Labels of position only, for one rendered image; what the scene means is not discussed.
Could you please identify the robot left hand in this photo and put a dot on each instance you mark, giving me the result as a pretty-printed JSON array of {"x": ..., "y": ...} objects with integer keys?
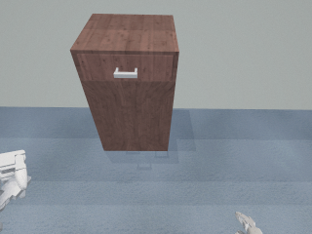
[{"x": 13, "y": 174}]

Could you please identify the handle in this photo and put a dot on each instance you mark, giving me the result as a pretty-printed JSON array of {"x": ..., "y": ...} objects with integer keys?
[{"x": 122, "y": 74}]

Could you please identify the cabinet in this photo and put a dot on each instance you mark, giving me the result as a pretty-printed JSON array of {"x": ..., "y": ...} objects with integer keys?
[{"x": 129, "y": 115}]

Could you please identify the drawer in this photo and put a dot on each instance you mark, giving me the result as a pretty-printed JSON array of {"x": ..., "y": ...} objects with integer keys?
[{"x": 149, "y": 67}]

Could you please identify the robot right hand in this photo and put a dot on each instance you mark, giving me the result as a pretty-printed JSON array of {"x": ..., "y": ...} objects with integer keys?
[{"x": 248, "y": 224}]

